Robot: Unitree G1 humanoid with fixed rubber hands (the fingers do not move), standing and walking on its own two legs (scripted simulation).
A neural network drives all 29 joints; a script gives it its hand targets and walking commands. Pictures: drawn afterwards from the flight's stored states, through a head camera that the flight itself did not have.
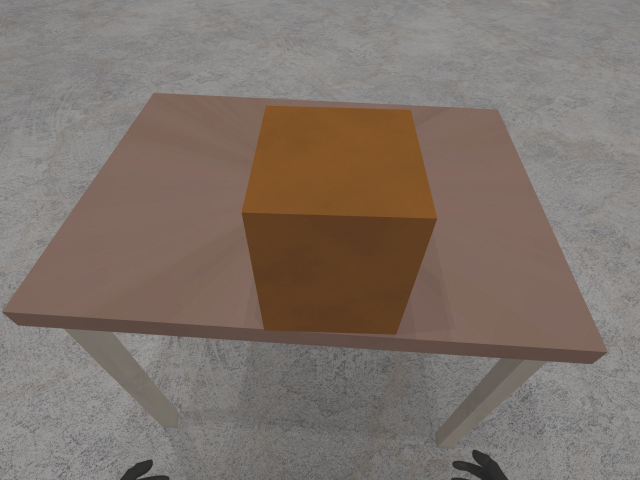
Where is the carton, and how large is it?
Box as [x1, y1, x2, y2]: [242, 106, 436, 334]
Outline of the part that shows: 266,106 242,209 243,222 264,329 395,334 436,220 436,215 410,110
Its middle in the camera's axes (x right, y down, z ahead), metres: +0.02 -0.03 +0.56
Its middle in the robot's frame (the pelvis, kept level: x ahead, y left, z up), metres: +0.46 +0.01 +0.07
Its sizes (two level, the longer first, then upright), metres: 0.210 0.200 0.250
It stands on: a table, 0.72 m high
